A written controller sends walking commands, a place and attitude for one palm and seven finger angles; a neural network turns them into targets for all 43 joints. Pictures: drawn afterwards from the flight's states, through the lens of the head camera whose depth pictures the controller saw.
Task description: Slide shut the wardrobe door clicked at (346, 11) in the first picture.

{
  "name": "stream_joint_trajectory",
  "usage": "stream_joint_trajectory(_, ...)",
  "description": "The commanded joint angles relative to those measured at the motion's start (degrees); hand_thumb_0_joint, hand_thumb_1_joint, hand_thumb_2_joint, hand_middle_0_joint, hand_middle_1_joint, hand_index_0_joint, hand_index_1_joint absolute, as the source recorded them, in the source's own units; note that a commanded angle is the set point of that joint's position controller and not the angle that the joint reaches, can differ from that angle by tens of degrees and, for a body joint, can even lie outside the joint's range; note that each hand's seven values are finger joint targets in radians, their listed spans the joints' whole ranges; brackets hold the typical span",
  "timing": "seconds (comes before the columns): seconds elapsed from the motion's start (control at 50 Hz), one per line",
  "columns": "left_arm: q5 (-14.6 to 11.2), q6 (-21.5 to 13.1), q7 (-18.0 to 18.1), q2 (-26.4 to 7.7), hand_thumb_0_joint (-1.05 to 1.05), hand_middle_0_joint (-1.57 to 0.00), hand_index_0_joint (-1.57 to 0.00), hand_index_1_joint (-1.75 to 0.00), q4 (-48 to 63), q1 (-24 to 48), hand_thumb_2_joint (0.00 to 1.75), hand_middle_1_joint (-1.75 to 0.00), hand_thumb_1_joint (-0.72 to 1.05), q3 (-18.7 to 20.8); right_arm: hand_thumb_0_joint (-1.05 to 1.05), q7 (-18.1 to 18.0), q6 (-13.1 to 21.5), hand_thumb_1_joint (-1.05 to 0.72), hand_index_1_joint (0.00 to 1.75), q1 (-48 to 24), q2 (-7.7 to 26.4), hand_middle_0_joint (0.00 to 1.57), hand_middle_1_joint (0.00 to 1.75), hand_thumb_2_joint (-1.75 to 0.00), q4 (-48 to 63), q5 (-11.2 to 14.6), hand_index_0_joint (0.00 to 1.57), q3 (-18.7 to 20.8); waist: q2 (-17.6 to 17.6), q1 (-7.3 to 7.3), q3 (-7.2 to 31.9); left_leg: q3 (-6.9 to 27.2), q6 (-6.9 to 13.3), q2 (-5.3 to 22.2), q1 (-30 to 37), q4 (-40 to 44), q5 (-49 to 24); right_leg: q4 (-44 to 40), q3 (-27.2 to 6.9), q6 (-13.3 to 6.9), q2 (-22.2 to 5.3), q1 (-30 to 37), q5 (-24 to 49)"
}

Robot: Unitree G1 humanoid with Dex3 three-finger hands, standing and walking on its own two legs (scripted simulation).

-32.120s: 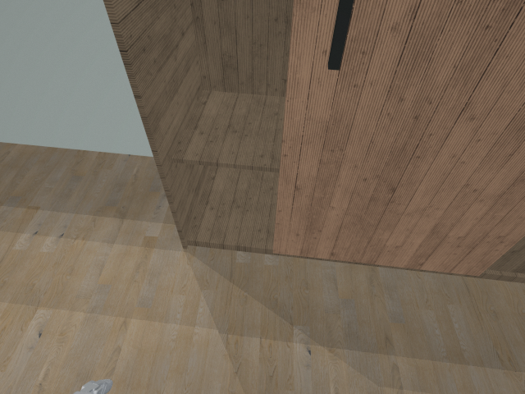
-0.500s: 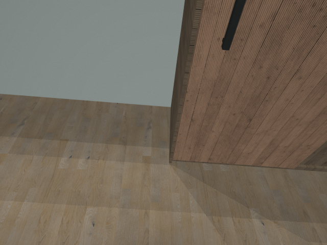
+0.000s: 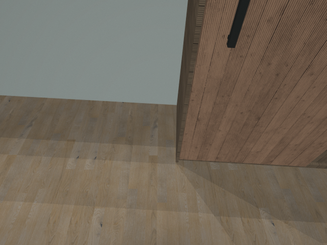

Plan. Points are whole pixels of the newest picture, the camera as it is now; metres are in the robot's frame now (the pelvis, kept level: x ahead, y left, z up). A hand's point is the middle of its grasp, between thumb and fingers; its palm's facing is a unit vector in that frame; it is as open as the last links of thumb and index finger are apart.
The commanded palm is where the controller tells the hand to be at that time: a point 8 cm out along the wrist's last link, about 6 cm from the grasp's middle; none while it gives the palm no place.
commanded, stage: look to check the result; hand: right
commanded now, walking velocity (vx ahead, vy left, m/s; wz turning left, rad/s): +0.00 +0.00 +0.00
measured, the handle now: (237, 15) +0.72 -0.17 +0.22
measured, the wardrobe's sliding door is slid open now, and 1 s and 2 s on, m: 0.00 0.00 0.00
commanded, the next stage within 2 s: stand and wait in 0.40 s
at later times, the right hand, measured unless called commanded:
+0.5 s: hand out of the picture +0.04 -0.21 -0.17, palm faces -0.02 +0.96 -0.27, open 7.4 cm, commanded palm none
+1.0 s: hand out of the picture +0.08 -0.25 -0.16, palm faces -0.04 +0.93 -0.36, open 7.4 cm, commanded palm none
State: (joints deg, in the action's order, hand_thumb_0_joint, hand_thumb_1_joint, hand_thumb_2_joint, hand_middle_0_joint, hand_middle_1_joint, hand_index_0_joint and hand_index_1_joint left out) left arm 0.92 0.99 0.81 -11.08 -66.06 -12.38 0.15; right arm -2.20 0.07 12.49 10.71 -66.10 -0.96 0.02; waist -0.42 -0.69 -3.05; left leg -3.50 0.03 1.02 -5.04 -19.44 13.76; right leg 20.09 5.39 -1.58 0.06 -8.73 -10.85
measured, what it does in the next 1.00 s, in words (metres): stands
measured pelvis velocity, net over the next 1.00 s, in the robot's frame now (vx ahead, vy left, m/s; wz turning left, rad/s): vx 0.01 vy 0.00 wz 0.01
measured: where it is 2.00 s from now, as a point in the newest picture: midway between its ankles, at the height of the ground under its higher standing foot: outside the picture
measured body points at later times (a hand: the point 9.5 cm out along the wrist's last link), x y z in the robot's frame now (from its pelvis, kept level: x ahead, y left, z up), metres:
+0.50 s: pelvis +0.00 +0.00 +0.00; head +0.02 +0.00 +0.45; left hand +0.04 +0.26 -0.15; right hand +0.04 -0.26 -0.15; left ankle -0.04 +0.11 -0.75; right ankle +0.00 -0.10 -0.75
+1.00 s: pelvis +0.01 +0.00 +0.00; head +0.03 +0.01 +0.45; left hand +0.08 +0.30 -0.14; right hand +0.09 -0.30 -0.13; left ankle -0.04 +0.11 -0.75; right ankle +0.00 -0.10 -0.75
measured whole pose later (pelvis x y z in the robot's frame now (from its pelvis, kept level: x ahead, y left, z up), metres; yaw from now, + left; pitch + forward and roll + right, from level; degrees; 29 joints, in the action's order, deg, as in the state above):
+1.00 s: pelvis +0.01 +0.00 +0.00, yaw +0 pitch -1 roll +0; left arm 0.7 0.5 -0.2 -19.3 -64.4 -5.4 0.7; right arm -1.1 0.7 5.9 19.0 -64.7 -1.1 0.5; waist -0.5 -0.6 -3.7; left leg -3.2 0.1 0.9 -2.6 -15.8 12.4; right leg 16.5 5.7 -1.5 0.2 -6.1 -9.7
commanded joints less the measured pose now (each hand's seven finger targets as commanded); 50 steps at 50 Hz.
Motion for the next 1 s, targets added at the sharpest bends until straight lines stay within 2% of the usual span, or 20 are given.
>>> stream_joint_trajectory(0.0, 0.1, -0.9, 0.7, -7.2, 0.00, -0.20, -0.20, -0.30, 2.1, -1.5, 0.90, -0.30, 0.90, 1.1, 0.00, -0.4, 1.2, -0.90, 0.30, 2.3, 8.1, 0.20, 0.30, -0.90, 2.0, 0.0, 0.20, 1.1, 0.8, 0.19, 2.6, 5.4, 1.5, 6.6, -2.2, 2.9, -13.1, -2.1, -6.4, 0.4, -7.4, 3.6, 11.7)
stream_joint_trajectory(0.06, -0.1, -0.9, 0.8, -7.7, 0.00, -0.20, -0.20, -0.30, 2.2, -1.4, 0.90, -0.30, 0.90, 1.3, 0.00, -0.4, 1.2, -0.90, 0.30, 2.6, 8.6, 0.20, 0.30, -0.90, 2.1, 0.0, 0.20, 1.3, 0.9, 0.26, 3.2, 5.3, 1.5, 6.5, -1.8, 3.0, -13.6, -1.8, -6.4, 0.3, -7.5, 4.1, 12.4)
stream_joint_trajectory(0.08, 0.0, -0.9, 0.8, -7.6, 0.00, -0.20, -0.20, -0.30, 2.2, -0.9, 0.90, -0.30, 0.90, 1.2, 0.00, -0.4, 1.1, -0.90, 0.30, 2.2, 8.6, 0.20, 0.30, -0.90, 2.0, 0.0, 0.20, 1.2, 0.5, 0.21, 1.5, 5.2, 1.4, 6.6, -2.7, 3.2, -12.8, -2.2, -6.3, 0.3, -7.5, 3.7, 11.7)
stream_joint_trajectory(0.12, 0.1, -0.8, 0.8, -7.6, 0.00, -0.20, -0.20, -0.30, 2.1, -0.9, 0.90, -0.30, 0.90, 1.1, 0.00, -0.4, 1.0, -0.90, 0.30, 2.2, 8.5, 0.20, 0.30, -0.90, 1.8, 0.0, 0.20, 1.1, 0.1, 0.24, 0.9, 5.6, 1.5, 6.4, -2.9, 3.3, -12.0, -2.6, -6.3, 0.3, -7.5, 3.4, 11.0)
stream_joint_trajectory(0.16, -0.1, -0.9, 0.7, -8.3, 0.00, -0.20, -0.20, -0.30, 2.3, -0.8, 0.90, -0.30, 0.90, 1.3, 0.00, -0.3, 1.2, -0.90, 0.30, 2.4, 9.2, 0.20, 0.30, -0.90, 2.1, -0.1, 0.20, 1.3, 1.5, 0.29, 2.4, 5.6, 1.5, 6.3, -2.2, 3.4, -12.6, -2.2, -6.5, 0.2, -7.7, 4.0, 11.3)
stream_joint_trajectory(0.18, 0.0, -0.9, 0.7, -8.3, 0.00, -0.20, -0.20, -0.30, 2.3, -0.3, 0.90, -0.30, 0.90, 1.3, 0.00, -0.3, 1.1, -0.90, 0.30, 1.9, 9.2, 0.20, 0.30, -0.90, 1.9, 0.0, 0.20, 1.2, 1.2, 0.22, 1.3, 5.6, 1.5, 6.5, -2.8, 3.4, -12.2, -2.6, -6.4, 0.2, -7.6, 3.7, 10.9)
stream_joint_trajectory(0.26, -0.1, -1.0, 0.6, -9.2, 0.00, -0.20, -0.20, -0.30, 2.5, 0.3, 0.90, -0.30, 0.90, 1.4, 0.00, -0.3, 1.3, -0.90, 0.30, 1.5, 10.1, 0.20, 0.30, -0.90, 2.2, -0.1, 0.20, 1.4, 1.6, 0.33, 1.8, 5.6, 1.5, 6.4, -2.4, 3.6, -12.3, -2.7, -6.5, 0.2, -7.7, 4.1, 11.1)
stream_joint_trajectory(0.32, 0.1, -1.1, 0.6, -9.5, 0.00, -0.20, -0.20, -0.30, 2.5, 0.9, 0.90, -0.30, 0.90, 1.4, 0.00, -0.2, 1.2, -0.90, 0.30, 0.6, 10.4, 0.20, 0.30, -0.90, 2.3, -0.1, 0.20, 1.5, 0.6, 0.31, 0.7, 5.7, 1.5, 6.5, -2.6, 3.7, -11.7, -3.4, -6.6, 0.2, -7.7, 3.5, 11.0)
stream_joint_trajectory(0.36, -0.1, -1.1, 0.5, -10.1, 0.00, -0.20, -0.20, -0.30, 2.7, 1.4, 0.90, -0.30, 0.90, 1.5, 0.00, -0.2, 1.4, -0.90, 0.30, 0.7, 11.1, 0.20, 0.30, -0.90, 2.5, -0.1, 0.20, 1.6, 1.7, 0.47, 1.7, 5.8, 1.5, 6.5, -2.2, 3.9, -12.0, -3.2, -6.7, 0.1, -7.8, 4.2, 11.0)
stream_joint_trajectory(0.38, 0.0, -1.1, 0.5, -10.2, 0.00, -0.20, -0.20, -0.30, 2.7, 1.8, 0.90, -0.30, 0.90, 1.5, 0.00, -0.1, 1.3, -0.90, 0.30, -0.1, 11.1, 0.20, 0.30, -0.90, 2.5, -0.1, 0.20, 1.5, 0.8, 0.33, 0.7, 5.8, 1.5, 6.6, -2.6, 4.2, -10.9, -3.6, -6.7, 0.2, -7.8, 3.6, 10.0)
stream_joint_trajectory(0.44, 0.0, -1.2, 0.4, -11.1, 0.00, -0.20, -0.20, -0.30, 2.8, 2.4, 0.90, -0.30, 0.90, 1.6, 0.00, 0.0, 1.5, -0.90, 0.30, -0.8, 12.2, 0.20, 0.30, -0.90, 2.9, -0.1, 0.20, 1.7, 0.6, 0.40, 1.4, 5.9, 1.5, 6.7, -1.9, 4.3, -11.3, -3.9, -7.0, 0.2, -7.8, 3.7, 10.4)
stream_joint_trajectory(0.46, 0.0, -1.3, 0.4, -11.5, 0.00, -0.20, -0.20, -0.30, 3.1, 2.5, 0.90, -0.30, 0.90, 1.7, 0.00, 0.0, 1.6, -0.90, 0.30, -0.6, 12.6, 0.20, 0.30, -0.90, 3.0, -0.2, 0.20, 1.8, 0.9, 0.50, 2.8, 6.0, 1.6, 6.7, -1.3, 4.3, -11.8, -3.5, -7.0, 0.2, -7.8, 4.4, 10.7)
stream_joint_trajectory(0.58, 0.0, -1.4, 0.3, -13.4, 0.00, -0.20, -0.20, -0.30, 3.5, 4.4, 0.90, -0.30, 0.90, 1.9, 0.00, 0.2, 1.7, -0.90, 0.30, -3.0, 14.4, 0.20, 0.30, -0.90, 3.5, -0.1, 0.20, 2.1, 0.4, 0.46, 2.0, 5.8, 1.7, 7.0, -1.2, 4.6, -12.5, -4.1, -7.3, 0.2, -8.1, 4.3, 11.5)
stream_joint_trajectory(0.64, 0.0, -1.6, 0.3, -14.6, 0.00, -0.20, -0.20, -0.30, 3.7, 5.0, 0.90, -0.30, 0.90, 2.0, 0.00, 0.3, 1.8, -0.90, 0.30, -3.7, 15.3, 0.20, 0.30, -0.90, 3.8, -0.1, 0.20, 2.2, -0.2, 0.44, 3.1, 6.2, 1.9, 7.1, -0.5, 4.6, -13.6, -4.2, -7.4, 0.2, -8.1, 4.9, 12.4)
stream_joint_trajectory(0.66, -0.1, -1.6, 0.2, -15.0, 0.00, -0.20, -0.20, -0.30, 3.9, 5.0, 0.90, -0.30, 0.90, 2.1, 0.00, 0.3, 1.9, -0.90, 0.30, -3.6, 15.8, 0.20, 0.30, -0.90, 3.9, -0.1, 0.20, 2.3, 0.7, 0.47, 4.4, 6.1, 1.9, 7.1, 0.2, 4.7, -14.1, -3.8, -7.6, 0.1, -8.3, 5.5, 12.9)
stream_joint_trajectory(0.68, -0.1, -1.6, 0.2, -15.2, 0.00, -0.20, -0.20, -0.30, 3.9, 5.6, 0.90, -0.30, 0.90, 2.1, 0.00, 0.3, 1.9, -0.90, 0.30, -4.4, 16.2, 0.20, 0.30, -0.90, 3.9, -0.1, 0.20, 2.2, 0.6, 0.37, 3.6, 6.2, 1.9, 7.2, -0.3, 4.7, -14.3, -4.1, -7.5, 0.2, -8.3, 5.4, 12.8)
stream_joint_trajectory(0.84, -0.1, -1.6, 0.0, -17.9, 0.00, -0.20, -0.20, -0.30, 4.4, 7.4, 0.90, -0.30, 0.90, 2.2, 0.00, 0.5, 1.9, -0.90, 0.30, -6.6, 18.5, 0.20, 0.30, -0.90, 4.4, -0.1, 0.20, 2.3, 0.2, 0.32, 4.1, 6.4, 1.8, 7.4, 0.4, 5.3, -14.1, -5.0, -7.7, 0.3, -8.7, 6.0, 13.4)
stream_joint_trajectory(0.86, -0.2, -1.6, -0.1, -18.1, 0.00, -0.20, -0.20, -0.30, 4.6, 7.6, 0.90, -0.30, 0.90, 2.3, 0.00, 0.5, 2.0, -0.90, 0.30, -6.3, 18.8, 0.20, 0.30, -0.90, 4.4, -0.2, 0.20, 2.3, 1.0, 0.41, 5.0, 6.5, 1.8, 7.4, 0.7, 5.5, -14.3, -4.6, -7.9, 0.2, -8.7, 6.6, 13.5)
stream_joint_trajectory(0.9, -0.1, -1.6, -0.1, -18.7, 0.00, -0.20, -0.20, -0.30, 4.5, 8.1, 0.90, -0.30, 0.90, 2.2, 0.00, 0.6, 2.0, -0.90, 0.30, -7.0, 19.3, 0.20, 0.30, -0.90, 4.5, -0.1, 0.20, 2.2, 0.1, 0.30, 5.1, 6.6, 1.9, 7.5, 0.9, 5.3, -15.0, -4.8, -7.8, 0.3, -8.8, 6.8, 14.1)
stream_joint_trajectory(0.98, -0.2, -1.6, -0.2, -19.3, 0.00, -0.20, -0.20, -0.30, 4.8, 8.8, 0.90, -0.30, 0.90, 2.3, 0.00, 0.6, 2.0, -0.90, 0.30, -7.8, 19.9, 0.20, 0.30, -0.90, 4.6, -0.1, 0.20, 2.2, 0.9, 0.26, 4.9, 6.6, 1.8, 7.6, 0.7, 5.6, -15.4, -5.0, -7.8, 0.3, -8.9, 7.3, 14.7)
